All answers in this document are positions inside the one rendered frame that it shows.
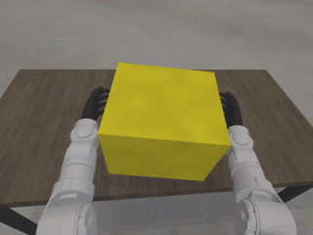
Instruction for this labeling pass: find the table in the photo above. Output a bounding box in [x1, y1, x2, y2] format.
[0, 69, 313, 235]

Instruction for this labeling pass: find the robot right hand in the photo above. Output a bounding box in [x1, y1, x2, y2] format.
[219, 91, 243, 129]

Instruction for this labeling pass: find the left robot forearm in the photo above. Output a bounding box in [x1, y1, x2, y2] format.
[35, 118, 99, 235]

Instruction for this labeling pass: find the robot left hand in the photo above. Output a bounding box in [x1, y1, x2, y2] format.
[81, 86, 111, 121]

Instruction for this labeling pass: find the carton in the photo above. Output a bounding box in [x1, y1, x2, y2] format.
[98, 62, 231, 181]

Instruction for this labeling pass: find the right robot forearm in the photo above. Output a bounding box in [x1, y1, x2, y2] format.
[226, 125, 297, 235]

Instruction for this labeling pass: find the robot right upper arm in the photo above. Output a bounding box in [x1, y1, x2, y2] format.
[234, 198, 296, 235]

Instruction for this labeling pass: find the robot left upper arm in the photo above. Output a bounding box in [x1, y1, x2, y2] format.
[36, 202, 98, 235]

